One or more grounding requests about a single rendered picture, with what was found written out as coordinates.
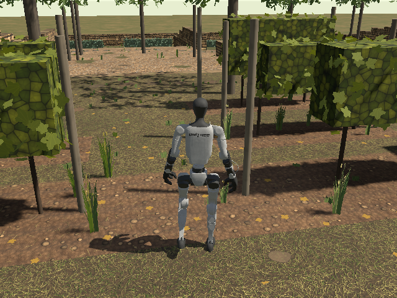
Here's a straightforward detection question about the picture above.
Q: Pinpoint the robot left upper arm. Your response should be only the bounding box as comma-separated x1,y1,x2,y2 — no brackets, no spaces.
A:
170,124,187,158

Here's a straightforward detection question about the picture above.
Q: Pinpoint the humanoid robot torso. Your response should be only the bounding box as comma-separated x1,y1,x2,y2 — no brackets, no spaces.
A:
185,123,214,186

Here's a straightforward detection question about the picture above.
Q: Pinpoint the left robot foot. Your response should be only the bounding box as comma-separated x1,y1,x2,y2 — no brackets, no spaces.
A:
177,237,185,249

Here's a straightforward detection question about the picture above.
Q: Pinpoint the right robot hand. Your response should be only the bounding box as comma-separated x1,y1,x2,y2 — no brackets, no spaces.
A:
224,177,238,193

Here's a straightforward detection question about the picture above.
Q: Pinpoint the robot right upper arm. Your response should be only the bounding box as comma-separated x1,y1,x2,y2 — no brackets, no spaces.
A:
213,125,229,160

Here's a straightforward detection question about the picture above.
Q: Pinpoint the robot left forearm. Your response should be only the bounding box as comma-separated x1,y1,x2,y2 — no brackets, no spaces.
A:
164,148,176,173

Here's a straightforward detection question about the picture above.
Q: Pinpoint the left robot hand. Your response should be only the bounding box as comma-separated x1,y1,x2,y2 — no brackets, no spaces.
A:
163,171,177,185

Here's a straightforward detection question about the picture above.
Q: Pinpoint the robot right forearm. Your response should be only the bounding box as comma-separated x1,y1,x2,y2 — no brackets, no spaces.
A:
223,150,236,179

